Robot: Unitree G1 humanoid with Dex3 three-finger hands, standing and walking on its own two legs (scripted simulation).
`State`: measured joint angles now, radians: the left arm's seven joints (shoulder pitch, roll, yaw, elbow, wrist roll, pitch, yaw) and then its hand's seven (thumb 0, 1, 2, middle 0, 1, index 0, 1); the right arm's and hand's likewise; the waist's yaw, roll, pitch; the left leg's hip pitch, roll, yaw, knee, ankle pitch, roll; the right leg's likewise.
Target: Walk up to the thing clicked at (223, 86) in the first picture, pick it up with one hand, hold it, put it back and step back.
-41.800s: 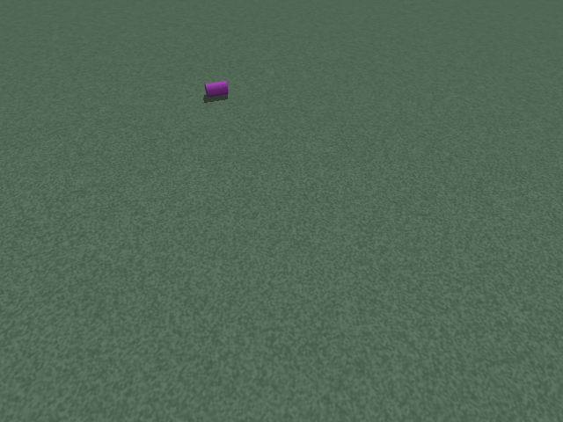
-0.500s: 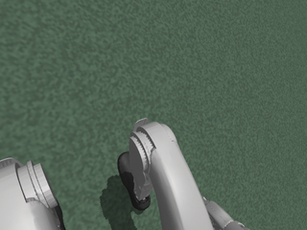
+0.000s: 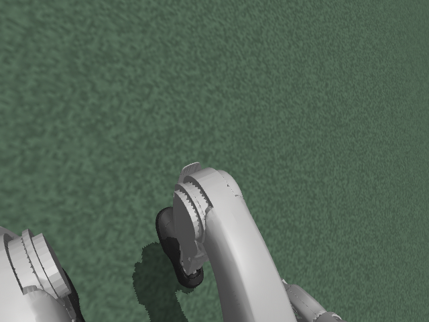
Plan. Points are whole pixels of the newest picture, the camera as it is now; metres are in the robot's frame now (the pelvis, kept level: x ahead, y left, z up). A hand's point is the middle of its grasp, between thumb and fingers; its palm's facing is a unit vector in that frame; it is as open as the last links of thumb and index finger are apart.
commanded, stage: rest palm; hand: left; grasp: from above
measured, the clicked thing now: out of the picture +0.46 +0.40 -0.27
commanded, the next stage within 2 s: close in 0.48 s
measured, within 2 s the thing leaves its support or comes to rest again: neither
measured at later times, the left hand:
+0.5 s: hand out of the picture +0.44 +0.38 -0.25, palm faces -0.37 -0.26 -0.89, open 14.2 cm
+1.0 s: hand out of the picture +0.44 +0.38 -0.25, palm faces -0.37 -0.25 -0.89, open 13.2 cm
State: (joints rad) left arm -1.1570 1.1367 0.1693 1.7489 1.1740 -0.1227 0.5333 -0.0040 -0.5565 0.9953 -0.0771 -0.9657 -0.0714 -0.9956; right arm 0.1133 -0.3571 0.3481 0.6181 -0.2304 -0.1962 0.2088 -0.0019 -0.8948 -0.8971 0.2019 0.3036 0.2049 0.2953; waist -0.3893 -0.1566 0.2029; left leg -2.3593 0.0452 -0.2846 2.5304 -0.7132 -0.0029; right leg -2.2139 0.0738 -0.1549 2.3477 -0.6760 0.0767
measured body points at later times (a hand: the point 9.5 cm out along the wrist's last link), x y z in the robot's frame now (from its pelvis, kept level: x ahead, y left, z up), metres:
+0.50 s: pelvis +0.00 +0.00 +0.00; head +0.29 +0.14 +0.31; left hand +0.46 +0.39 -0.20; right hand +0.06 -0.25 -0.05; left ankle +0.06 +0.13 -0.28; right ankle +0.12 -0.13 -0.28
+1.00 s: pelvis +0.00 +0.00 +0.00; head +0.29 +0.14 +0.31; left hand +0.46 +0.39 -0.20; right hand +0.06 -0.25 -0.05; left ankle +0.06 +0.13 -0.28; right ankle +0.12 -0.13 -0.28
